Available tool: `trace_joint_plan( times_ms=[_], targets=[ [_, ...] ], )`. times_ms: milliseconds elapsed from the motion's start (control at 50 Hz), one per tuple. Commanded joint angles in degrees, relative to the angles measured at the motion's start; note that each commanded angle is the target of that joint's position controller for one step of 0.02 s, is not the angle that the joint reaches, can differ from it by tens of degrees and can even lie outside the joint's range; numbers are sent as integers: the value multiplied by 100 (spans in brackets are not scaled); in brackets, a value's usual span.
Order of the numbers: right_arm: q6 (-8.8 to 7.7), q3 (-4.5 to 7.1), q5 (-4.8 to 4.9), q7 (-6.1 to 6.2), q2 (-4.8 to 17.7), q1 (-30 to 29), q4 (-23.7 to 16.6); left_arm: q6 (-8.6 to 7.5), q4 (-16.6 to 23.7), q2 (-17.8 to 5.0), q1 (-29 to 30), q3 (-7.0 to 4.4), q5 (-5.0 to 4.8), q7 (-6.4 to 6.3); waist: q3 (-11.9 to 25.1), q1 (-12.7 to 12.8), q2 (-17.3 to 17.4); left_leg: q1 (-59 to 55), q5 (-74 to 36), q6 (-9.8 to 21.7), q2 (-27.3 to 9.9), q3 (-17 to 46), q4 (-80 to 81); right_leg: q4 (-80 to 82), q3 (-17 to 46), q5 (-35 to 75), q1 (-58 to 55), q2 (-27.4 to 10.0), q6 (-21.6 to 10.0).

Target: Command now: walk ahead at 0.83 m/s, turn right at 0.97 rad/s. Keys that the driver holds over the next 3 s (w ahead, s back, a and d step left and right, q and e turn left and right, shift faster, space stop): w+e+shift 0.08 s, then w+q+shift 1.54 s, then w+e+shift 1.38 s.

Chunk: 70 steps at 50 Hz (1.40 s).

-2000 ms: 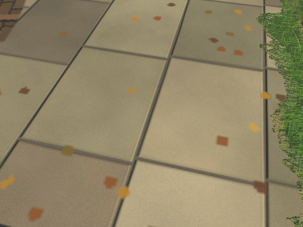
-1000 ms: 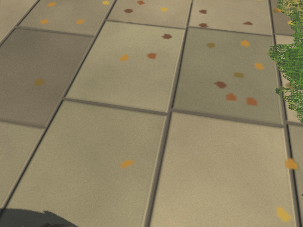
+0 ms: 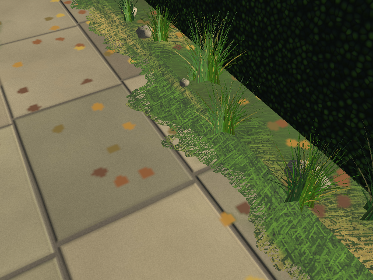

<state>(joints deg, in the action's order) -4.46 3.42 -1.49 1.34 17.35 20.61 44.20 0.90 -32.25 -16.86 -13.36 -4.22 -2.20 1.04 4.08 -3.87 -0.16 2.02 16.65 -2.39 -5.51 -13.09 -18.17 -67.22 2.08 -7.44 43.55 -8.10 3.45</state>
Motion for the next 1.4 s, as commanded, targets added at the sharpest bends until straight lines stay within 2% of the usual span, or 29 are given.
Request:
trace_joint_plan(
  times_ms=[20,140,180,200,220,240,260,300,360,480,580,620,660,680,700,720,740,780,880,920,980,1040,1060,1080,1100,1160,1220,1300,1400],
  targets=[
    [-46,352,63,20,1120,-164,-275,-118,731,-242,972,7,-14,91,-1136,-39,671,-477,1096,987,-1714,1080,1281,448,-37,-157,1309,-264,-211],
    [29,408,227,-173,1216,-149,-32,-164,568,-164,1013,111,-34,231,-1387,211,406,-183,-390,991,-1603,70,1249,1935,-628,-1221,-576,53,-886],
    [79,381,274,-179,1412,-434,62,-245,20,-741,-684,-236,-31,207,-490,1400,431,519,-3999,1011,-1288,-384,-1089,2849,-1226,-840,-3410,968,-1162],
    [-8,237,200,-167,1116,-355,18,-225,-427,-1318,-2042,-519,-53,115,267,2051,-112,2028,-3591,792,-1036,-218,-3108,2664,-825,-394,-5743,1044,-1194],
    [-130,-56,86,-212,16,-31,-332,-287,-448,-2159,-2009,-547,72,10,668,1253,-2492,4065,1647,466,-23,432,-5876,3717,2195,-2295,-6625,-575,-1466],
    [-344,-4,515,-192,383,-468,-407,-478,-193,-1587,-2079,-362,185,30,1673,1595,-1794,4283,1775,596,520,2449,-6938,4925,3932,-3551,-6344,-1270,-1510],
    [-352,116,773,-157,690,-943,-546,-611,-342,-1070,-1984,-214,193,142,805,1562,-774,4897,1056,626,470,2441,-7033,5211,3493,-3197,-5874,-1435,-1342],
    [-315,35,480,-94,391,-889,-484,-667,-520,-728,-1312,-113,156,223,-122,970,-694,4978,-182,694,-89,2277,-6545,5026,2411,-2582,-4548,-1292,-1189],
    [19,103,570,-301,283,-52,-53,-811,-598,-55,-550,40,317,145,-330,273,-678,4225,-1335,648,-430,2270,-6322,5178,725,-478,-3537,-785,-680],
    [154,64,493,-388,99,-1102,-345,-903,-1054,-83,-839,20,389,-170,-1291,399,-277,4528,-2542,726,139,1592,-4623,6006,-1286,1911,-3617,-114,-136],
    [12,128,490,-591,162,-1399,-665,-729,-1180,-689,-994,-61,379,-489,-1060,196,-356,3314,-2527,1061,865,165,-2888,5332,-1942,5831,-4363,-120,330],
    [138,251,539,-610,412,-826,-682,-644,-1145,-1056,-843,-174,311,-662,-599,-269,-869,2253,-2160,1119,1071,-138,-2856,4174,-1940,7921,-4581,-368,260],
    [432,617,456,-447,1144,1871,1,-686,-753,-1260,402,-268,198,-606,172,-1656,-913,-508,-1565,1626,818,677,-2811,1290,-1503,8299,-3353,-470,-2],
    [497,530,405,-338,874,3096,514,-807,-572,-679,1373,-124,-4,-360,-18,-2181,563,-1443,-2873,2068,207,1370,-1375,-2157,-1624,2172,-2203,698,-79],
    [331,315,47,-415,566,2289,604,-1061,-117,654,1353,217,104,-182,-797,-1001,2326,-1320,-2898,2056,731,2359,-1759,-4156,-572,-2623,-58,1620,-241],
    [147,117,34,-461,254,1218,95,-1193,94,937,208,399,127,-94,-79,98,1889,-1323,-1569,2700,206,4175,-1688,-4630,534,-3017,829,1426,-512],
    [85,108,83,-457,2,1045,-167,-1315,318,514,218,385,80,39,329,157,925,-1261,772,3042,-321,5537,-352,-3898,815,-2514,1021,1369,-771],
    [-80,181,211,-412,326,-75,-602,-1210,284,62,184,247,109,64,-567,900,-888,724,2164,2639,-424,5867,546,-2053,829,-1387,460,825,-745],
    [-138,187,321,-57,308,-302,-750,-893,533,-141,1265,221,384,-293,-987,511,-522,3080,250,2301,563,4110,538,1197,471,-183,-1257,467,23],
    [-31,215,419,28,364,-199,-620,-858,722,191,1835,275,267,-266,-831,140,51,3387,146,1938,979,3532,250,2615,119,622,-2278,824,153],
    [67,245,509,23,336,160,-480,-857,722,-58,1779,71,-38,-215,-394,-41,531,2331,552,1648,859,3899,-315,3642,297,776,-2743,1103,305],
    [76,201,388,-52,108,-125,-627,-989,369,-567,360,-273,-107,-176,434,877,733,1741,-946,1141,917,3701,-2351,3809,420,208,-4279,804,-130],
    [54,39,225,-122,-314,-309,-881,-986,160,-920,-1064,-362,-9,-201,1482,1458,137,2712,-429,923,1073,3179,-4389,3565,1565,-1090,-6184,-207,-534],
    [-18,-111,516,-155,-681,510,-1204,-1000,32,-1437,-1334,-399,288,-80,2080,832,-2504,4544,1750,710,1349,2661,-6151,4946,5316,-3481,-7356,-1658,-1602],
    [42,-80,703,-79,-199,380,-1091,-957,130,-954,-874,-348,250,-55,1253,908,-2200,5483,1046,696,667,2393,-6890,5202,5782,-4982,-6881,-1717,-1647],
    [159,39,248,-131,200,-1008,-1312,-787,-178,-346,-561,-147,288,-136,-319,995,-135,5165,-49,689,170,1973,-6590,5106,2601,-1798,-4972,-835,-1127],
    [338,61,456,-227,93,-985,-1415,-845,-611,-77,-313,-40,262,-96,-659,588,-568,4802,-178,632,-224,1991,-6178,5315,1294,-791,-4145,-576,-936],
    [365,-29,421,-301,19,-1241,-1631,-823,-1003,-389,-336,-63,296,-159,-972,390,-283,5152,-1001,537,-335,1980,-5620,5682,354,-124,-3901,-688,-1020],
    [265,-89,430,-520,36,-2257,-1873,-805,-1405,-778,-763,-61,277,-166,-1569,802,28,4605,-2000,725,-142,1021,-3541,6069,-1027,1004,-4166,-492,-723]
  ],
)
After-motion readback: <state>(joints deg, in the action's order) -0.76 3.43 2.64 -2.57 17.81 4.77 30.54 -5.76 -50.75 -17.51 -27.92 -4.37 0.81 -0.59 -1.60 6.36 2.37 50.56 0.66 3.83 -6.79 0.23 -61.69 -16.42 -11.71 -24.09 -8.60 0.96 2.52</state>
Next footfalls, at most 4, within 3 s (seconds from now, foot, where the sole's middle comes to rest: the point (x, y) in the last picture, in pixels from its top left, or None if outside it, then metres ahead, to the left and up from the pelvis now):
0.20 right None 0.23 -0.24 -0.78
0.68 left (228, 257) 0.65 -0.16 -0.78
1.06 right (242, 177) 1.03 -0.28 -0.78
1.54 left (138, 162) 1.16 0.19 -0.78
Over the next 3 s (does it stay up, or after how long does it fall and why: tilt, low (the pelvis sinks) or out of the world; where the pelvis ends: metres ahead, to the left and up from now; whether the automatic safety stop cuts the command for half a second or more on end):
stays up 1.99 0.95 -0.04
